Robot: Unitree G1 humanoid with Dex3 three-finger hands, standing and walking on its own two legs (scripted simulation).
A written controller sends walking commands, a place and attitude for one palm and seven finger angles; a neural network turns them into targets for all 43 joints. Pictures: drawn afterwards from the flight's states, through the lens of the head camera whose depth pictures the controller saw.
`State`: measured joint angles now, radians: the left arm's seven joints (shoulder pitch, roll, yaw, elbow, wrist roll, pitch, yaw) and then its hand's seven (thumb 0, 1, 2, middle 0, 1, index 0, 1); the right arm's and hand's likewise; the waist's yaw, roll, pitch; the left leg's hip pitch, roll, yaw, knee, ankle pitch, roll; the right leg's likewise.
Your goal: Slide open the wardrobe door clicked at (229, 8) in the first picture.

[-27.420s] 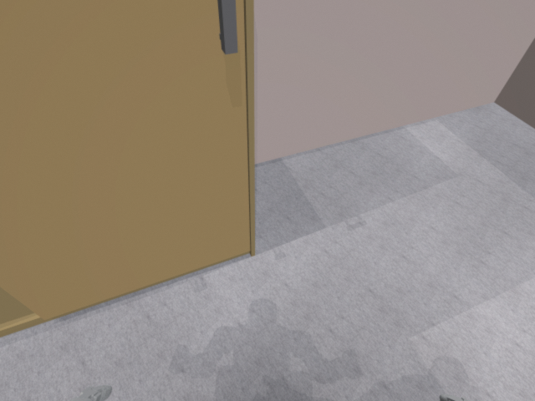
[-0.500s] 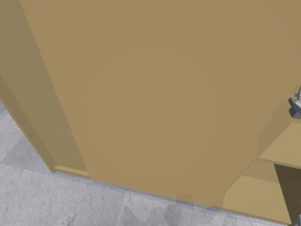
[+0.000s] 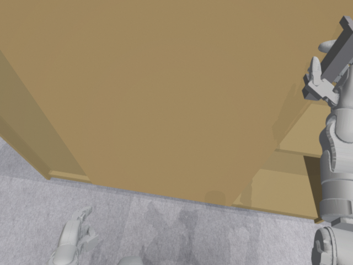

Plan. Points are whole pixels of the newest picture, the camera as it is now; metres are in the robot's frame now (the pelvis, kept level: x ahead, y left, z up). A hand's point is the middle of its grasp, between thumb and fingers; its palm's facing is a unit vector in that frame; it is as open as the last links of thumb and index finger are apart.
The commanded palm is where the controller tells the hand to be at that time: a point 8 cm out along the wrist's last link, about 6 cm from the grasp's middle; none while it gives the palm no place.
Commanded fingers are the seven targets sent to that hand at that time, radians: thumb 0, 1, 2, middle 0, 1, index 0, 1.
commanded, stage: stop walking and hold the door there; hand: right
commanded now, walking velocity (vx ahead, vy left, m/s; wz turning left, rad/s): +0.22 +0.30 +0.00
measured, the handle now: (327, 60) +0.46 -0.24 +0.24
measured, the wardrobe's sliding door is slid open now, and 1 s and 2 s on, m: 0.49 0.49 0.49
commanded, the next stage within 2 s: loosen the grip on the handle in 0.72 s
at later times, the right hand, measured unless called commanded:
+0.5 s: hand (312, 82) +0.42 -0.21 +0.21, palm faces +0.26 +0.96 -0.12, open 5.8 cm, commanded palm +0.39 -0.26 +0.15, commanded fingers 0.00 -0.90 -0.90 0.45 1.40 0.45 1.40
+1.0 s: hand (321, 79) +0.41 -0.22 +0.23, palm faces +0.28 +0.96 -0.07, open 7.3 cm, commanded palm +0.38 -0.26 +0.20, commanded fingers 0.00 0.31 -0.32 0.45 1.40 0.45 1.40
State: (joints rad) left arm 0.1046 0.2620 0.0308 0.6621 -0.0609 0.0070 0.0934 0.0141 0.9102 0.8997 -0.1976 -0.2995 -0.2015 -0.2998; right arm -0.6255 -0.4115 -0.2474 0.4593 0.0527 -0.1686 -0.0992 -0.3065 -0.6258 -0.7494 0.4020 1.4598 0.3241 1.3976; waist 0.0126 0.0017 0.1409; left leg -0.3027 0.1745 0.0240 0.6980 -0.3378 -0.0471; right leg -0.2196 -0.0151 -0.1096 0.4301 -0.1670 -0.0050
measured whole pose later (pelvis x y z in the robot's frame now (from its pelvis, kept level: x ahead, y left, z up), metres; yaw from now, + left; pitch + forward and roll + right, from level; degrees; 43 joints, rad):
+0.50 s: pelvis -0.01 +0.00 +0.00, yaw +0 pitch -2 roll +1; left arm 0.27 0.31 0.00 0.77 -0.06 0.02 0.11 0.02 0.91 0.90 -0.20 -0.30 -0.21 -0.30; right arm -0.74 -0.42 -0.22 0.77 0.09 -0.18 -0.05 -0.20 -0.66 -0.81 0.45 1.40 0.33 1.40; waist 0.03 -0.01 0.03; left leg -0.10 0.02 0.10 0.44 -0.30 -0.01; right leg -0.28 -0.08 -0.09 0.48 -0.17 0.01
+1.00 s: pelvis -0.03 +0.01 +0.00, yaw +1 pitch +1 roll +0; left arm 0.24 0.23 -0.01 0.74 -0.01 -0.13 0.05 0.01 0.90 0.90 -0.21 -0.30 -0.21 -0.30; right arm -0.84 -0.42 -0.36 0.87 0.01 -0.11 0.01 -0.09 -0.42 -0.69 0.48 1.40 0.37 1.38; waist 0.03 0.00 -0.03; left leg -0.21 0.02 0.08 0.51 -0.30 0.01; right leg -0.35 -0.07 -0.10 0.47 -0.13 0.01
